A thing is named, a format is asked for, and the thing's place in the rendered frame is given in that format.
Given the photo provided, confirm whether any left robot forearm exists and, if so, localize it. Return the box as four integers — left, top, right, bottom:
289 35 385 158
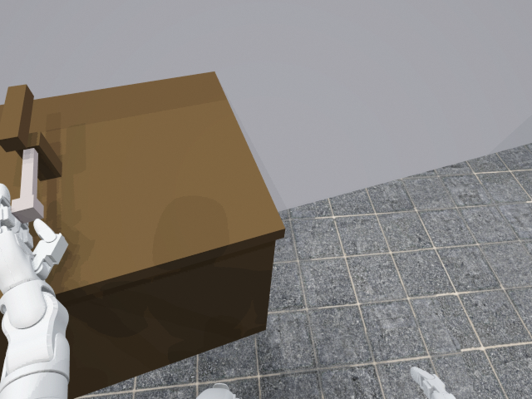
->
0 279 70 399

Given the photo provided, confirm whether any left robot shin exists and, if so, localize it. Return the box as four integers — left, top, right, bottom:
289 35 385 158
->
213 383 229 390

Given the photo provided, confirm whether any counter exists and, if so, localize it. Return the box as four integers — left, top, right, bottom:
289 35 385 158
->
0 71 285 399

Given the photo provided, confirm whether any robot right hand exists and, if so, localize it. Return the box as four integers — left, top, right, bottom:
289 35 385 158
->
410 367 456 399

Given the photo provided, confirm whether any tap lever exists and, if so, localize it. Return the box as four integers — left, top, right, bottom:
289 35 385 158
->
11 148 44 224

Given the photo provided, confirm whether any robot left hand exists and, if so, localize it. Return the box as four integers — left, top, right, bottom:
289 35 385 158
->
0 184 68 295

